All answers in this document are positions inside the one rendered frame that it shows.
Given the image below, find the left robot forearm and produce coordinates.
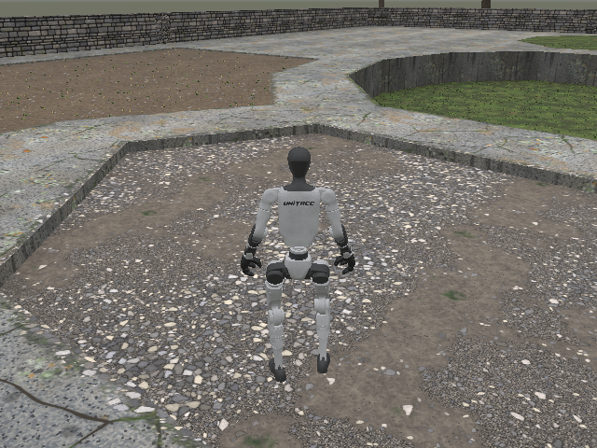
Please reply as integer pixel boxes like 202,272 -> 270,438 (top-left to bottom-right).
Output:
243,224 -> 262,259

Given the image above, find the robot right hand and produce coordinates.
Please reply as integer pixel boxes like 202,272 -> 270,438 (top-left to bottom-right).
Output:
334,254 -> 355,274

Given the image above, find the right robot upper arm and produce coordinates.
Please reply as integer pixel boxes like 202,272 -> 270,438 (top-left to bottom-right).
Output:
318,188 -> 344,238

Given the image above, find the left robot thigh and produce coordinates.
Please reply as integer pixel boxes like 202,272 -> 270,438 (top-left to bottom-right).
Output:
265,260 -> 285,326

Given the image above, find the left robot upper arm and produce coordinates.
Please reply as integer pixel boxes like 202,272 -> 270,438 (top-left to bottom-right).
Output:
253,188 -> 280,239

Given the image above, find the right robot forearm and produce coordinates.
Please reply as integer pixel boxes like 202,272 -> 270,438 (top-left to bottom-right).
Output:
334,224 -> 353,259

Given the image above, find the robot right shin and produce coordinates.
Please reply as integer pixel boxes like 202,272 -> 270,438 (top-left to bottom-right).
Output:
316,299 -> 330,361

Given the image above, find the robot left hand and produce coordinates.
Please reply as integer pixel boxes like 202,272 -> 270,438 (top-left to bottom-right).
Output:
241,256 -> 262,276

